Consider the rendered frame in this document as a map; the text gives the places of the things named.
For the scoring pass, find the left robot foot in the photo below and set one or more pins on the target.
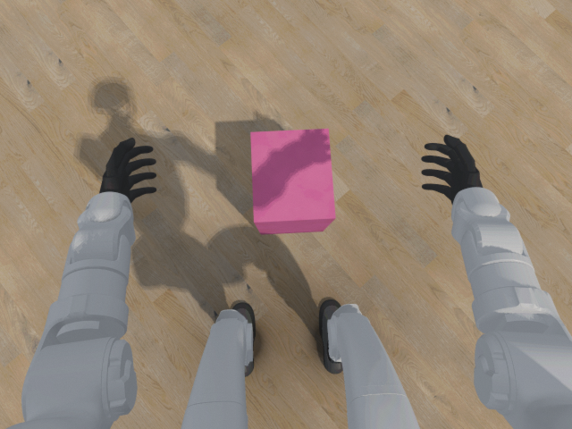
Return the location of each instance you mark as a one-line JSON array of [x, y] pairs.
[[246, 310]]

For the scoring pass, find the robot left forearm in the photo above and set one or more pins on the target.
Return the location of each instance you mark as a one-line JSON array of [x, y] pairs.
[[91, 302]]

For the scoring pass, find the robot left upper arm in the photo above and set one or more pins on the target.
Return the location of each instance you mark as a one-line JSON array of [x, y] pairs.
[[80, 385]]

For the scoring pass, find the right robot hand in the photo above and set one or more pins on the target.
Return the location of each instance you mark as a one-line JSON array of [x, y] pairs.
[[461, 164]]

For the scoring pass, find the robot right upper arm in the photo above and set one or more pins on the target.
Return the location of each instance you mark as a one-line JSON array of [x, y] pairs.
[[526, 377]]

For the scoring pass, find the robot right thigh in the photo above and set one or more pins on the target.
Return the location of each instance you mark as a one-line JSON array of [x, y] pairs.
[[374, 394]]

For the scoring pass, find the robot right forearm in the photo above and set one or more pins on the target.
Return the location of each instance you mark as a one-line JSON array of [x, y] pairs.
[[507, 294]]

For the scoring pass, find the carton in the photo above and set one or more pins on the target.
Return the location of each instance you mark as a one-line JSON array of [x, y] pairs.
[[292, 181]]

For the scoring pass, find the left robot hand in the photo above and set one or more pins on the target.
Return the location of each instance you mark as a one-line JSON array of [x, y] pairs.
[[118, 169]]

